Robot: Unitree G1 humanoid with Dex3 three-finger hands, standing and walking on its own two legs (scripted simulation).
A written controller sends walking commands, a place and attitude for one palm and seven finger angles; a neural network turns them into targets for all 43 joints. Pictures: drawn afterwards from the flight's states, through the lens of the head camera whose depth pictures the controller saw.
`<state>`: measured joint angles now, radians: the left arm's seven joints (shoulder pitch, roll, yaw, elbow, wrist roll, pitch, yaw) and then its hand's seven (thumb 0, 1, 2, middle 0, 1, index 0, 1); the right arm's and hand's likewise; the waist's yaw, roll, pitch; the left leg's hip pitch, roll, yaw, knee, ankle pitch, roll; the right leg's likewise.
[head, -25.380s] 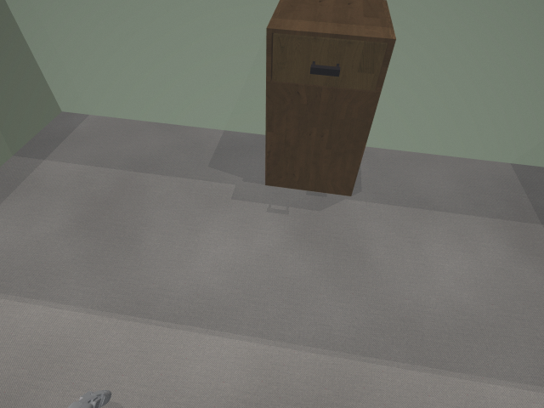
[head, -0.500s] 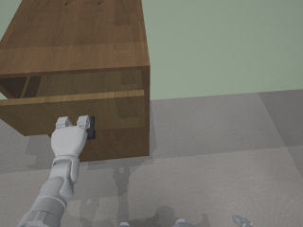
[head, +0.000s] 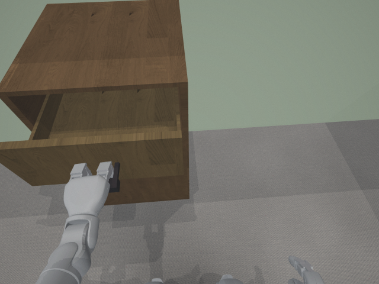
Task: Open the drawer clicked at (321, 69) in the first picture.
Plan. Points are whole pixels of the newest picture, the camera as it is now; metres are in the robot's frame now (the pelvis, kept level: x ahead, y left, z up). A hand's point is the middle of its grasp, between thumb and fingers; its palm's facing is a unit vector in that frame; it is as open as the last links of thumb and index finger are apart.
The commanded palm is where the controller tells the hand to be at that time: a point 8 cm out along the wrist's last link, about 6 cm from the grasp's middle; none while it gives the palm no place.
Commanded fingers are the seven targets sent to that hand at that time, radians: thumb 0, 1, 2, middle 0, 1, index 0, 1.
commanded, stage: pull the drawer open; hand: left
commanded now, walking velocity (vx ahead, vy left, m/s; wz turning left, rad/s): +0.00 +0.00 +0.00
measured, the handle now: (96, 177) +0.36 +0.23 -0.03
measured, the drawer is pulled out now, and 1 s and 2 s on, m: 0.16 0.27 0.30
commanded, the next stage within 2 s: open the thumb to release the handle in 1.70 s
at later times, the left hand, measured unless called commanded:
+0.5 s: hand (94, 223) +0.26 +0.22 -0.05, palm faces -0.03 -0.06 -1.00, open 5.7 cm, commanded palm +0.21 +0.23 +0.00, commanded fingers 0.00 0.90 0.90 -0.40 -1.35 -0.40 -1.35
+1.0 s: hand (89, 256) +0.19 +0.21 -0.05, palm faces -0.03 -0.08 -1.00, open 5.8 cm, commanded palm +0.15 +0.22 +0.00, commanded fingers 0.00 0.90 0.90 -0.40 -1.35 -0.40 -1.35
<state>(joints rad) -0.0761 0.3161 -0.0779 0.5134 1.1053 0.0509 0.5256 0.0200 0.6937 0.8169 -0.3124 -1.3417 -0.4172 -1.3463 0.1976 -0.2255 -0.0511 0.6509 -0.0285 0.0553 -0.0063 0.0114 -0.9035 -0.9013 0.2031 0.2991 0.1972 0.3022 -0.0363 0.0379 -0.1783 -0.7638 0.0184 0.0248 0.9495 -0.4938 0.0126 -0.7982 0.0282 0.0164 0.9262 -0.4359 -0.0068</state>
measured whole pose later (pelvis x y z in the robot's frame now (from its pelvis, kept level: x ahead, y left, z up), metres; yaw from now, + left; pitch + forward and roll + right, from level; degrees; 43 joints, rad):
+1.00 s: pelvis +0.00 -0.01 -0.01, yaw +0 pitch +16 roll +0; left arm 0.43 0.29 -0.11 0.10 1.13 0.04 0.59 0.05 0.69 0.79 -0.30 -1.33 -0.42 -1.35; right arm 0.10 -0.21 -0.02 0.58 -0.05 0.05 0.03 0.01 -0.90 -0.90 0.20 0.30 0.20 0.30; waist 0.01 0.03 -0.18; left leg -0.75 0.02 0.03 1.02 -0.54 0.00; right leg -0.80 0.03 0.02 1.02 -0.49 -0.02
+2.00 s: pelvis -0.01 -0.02 -0.03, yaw +2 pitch +17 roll +1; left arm 0.48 0.29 -0.09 0.03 1.13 0.00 0.64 0.01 0.57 0.74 -0.36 -1.33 -0.40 -1.32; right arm 0.10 -0.22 -0.03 0.58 -0.07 0.04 0.00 0.01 -0.90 -0.90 0.20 0.30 0.20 0.30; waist 0.05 0.03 -0.18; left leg -0.86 0.01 0.00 1.11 -0.55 -0.02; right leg -0.90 0.02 -0.01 1.13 -0.52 -0.04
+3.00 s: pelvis -0.03 -0.03 -0.01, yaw +2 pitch +12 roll +1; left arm 0.33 0.30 -0.13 0.15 1.07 0.06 0.53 0.00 -0.49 0.30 -0.37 -1.21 -0.37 -1.23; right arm 0.11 -0.21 -0.01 0.61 -0.03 0.03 -0.07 0.02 -0.90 -0.90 0.20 0.30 0.20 0.30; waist 0.04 0.04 -0.15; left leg -0.73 0.01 -0.01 0.98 -0.47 -0.02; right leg -0.77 0.02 -0.02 1.00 -0.45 -0.04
